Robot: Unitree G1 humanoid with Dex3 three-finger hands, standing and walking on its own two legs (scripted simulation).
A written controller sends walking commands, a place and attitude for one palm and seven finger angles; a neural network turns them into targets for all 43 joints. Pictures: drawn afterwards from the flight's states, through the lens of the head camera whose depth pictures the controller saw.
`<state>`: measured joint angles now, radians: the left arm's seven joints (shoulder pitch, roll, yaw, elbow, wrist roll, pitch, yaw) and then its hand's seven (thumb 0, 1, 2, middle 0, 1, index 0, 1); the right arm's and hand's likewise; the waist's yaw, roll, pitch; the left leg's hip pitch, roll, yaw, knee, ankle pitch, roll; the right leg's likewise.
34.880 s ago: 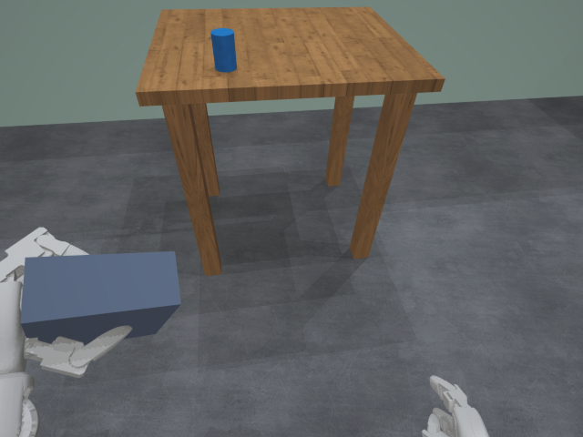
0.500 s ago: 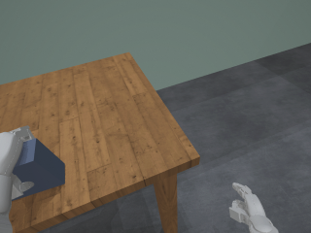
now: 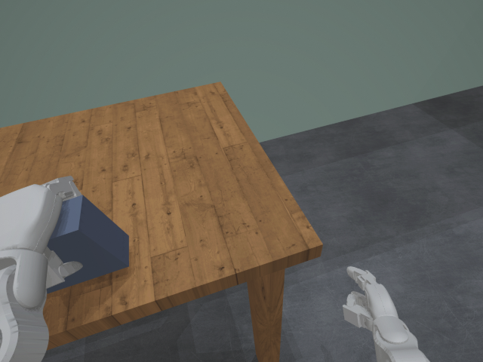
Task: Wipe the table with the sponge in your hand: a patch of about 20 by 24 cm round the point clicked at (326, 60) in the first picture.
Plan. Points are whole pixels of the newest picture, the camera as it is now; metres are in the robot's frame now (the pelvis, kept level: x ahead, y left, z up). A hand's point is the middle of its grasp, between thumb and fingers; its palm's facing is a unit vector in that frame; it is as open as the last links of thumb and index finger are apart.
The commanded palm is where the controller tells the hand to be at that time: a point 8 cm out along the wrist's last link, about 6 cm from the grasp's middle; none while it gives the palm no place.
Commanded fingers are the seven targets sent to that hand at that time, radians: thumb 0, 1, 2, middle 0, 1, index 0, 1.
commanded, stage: lift the sponge slowly off the table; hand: left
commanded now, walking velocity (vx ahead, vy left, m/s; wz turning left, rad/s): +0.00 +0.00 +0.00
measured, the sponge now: (73, 253) +0.20 +0.30 +0.12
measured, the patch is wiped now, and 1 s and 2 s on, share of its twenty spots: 1.00 1.00 1.00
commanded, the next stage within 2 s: bring the sponge back beside the body in 1.28 s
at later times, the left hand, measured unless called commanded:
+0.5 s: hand (49, 227) +0.19 +0.29 +0.20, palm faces +0.20 -0.04 -0.98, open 9.6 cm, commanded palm +0.13 +0.30 +0.27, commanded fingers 0.00 0.10 1.30 -1.20 -1.60 -1.20 -1.60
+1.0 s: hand (35, 207) +0.19 +0.29 +0.23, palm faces +0.22 +0.03 -0.98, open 9.6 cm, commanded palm +0.13 +0.30 +0.30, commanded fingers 0.00 0.10 1.30 -1.20 -1.60 -1.20 -1.60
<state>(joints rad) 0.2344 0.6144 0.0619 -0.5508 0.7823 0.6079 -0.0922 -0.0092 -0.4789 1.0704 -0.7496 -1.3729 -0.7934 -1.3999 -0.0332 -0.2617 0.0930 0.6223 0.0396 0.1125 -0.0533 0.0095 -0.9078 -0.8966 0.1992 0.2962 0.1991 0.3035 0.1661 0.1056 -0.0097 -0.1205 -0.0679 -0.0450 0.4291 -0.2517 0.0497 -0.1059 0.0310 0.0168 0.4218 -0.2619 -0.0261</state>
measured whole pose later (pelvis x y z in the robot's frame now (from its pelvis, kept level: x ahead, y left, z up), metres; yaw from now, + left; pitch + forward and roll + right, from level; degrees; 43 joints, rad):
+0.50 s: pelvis -0.02 -0.03 +0.00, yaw +0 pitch -5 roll +1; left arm 0.13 0.71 0.10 -0.43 0.74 0.61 -0.14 -0.01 -0.49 1.07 -0.76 -1.37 -0.80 -1.39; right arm -0.02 -0.30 0.09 0.64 0.05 0.12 -0.09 0.01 -0.91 -0.90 0.20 0.30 0.20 0.30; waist 0.15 0.12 0.00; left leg -0.12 -0.03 -0.06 0.45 -0.24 0.00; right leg -0.12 0.07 0.00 0.46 -0.26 -0.07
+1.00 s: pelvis -0.03 -0.04 -0.01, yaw +0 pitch -5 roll +1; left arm 0.01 0.80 0.15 -0.35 0.71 0.54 -0.22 -0.01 -0.49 1.07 -0.76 -1.37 -0.80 -1.40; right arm 0.00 -0.31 0.08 0.64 0.06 0.09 -0.11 0.01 -0.91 -0.90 0.20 0.30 0.20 0.30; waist 0.15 0.13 0.00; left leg -0.16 -0.03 -0.07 0.49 -0.25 -0.01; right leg -0.15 0.07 -0.01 0.50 -0.27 -0.08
